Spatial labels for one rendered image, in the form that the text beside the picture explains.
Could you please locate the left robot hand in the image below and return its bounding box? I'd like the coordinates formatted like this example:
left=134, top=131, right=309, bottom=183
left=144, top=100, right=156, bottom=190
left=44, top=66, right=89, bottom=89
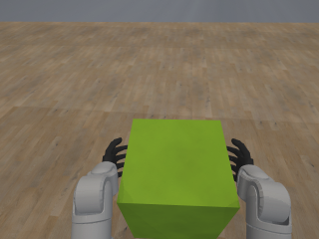
left=102, top=137, right=128, bottom=177

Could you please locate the right robot hand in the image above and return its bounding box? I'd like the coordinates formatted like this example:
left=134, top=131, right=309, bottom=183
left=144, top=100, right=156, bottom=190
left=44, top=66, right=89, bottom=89
left=226, top=138, right=254, bottom=182

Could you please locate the robot right forearm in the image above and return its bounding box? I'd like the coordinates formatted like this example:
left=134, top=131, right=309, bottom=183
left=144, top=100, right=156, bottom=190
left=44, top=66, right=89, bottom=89
left=236, top=164, right=292, bottom=239

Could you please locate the robot left forearm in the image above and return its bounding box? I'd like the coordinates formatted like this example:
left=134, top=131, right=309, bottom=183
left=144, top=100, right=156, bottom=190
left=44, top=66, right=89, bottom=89
left=71, top=161, right=119, bottom=239

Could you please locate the carton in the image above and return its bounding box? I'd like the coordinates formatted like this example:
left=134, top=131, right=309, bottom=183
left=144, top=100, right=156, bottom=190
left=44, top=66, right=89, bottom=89
left=117, top=119, right=240, bottom=239

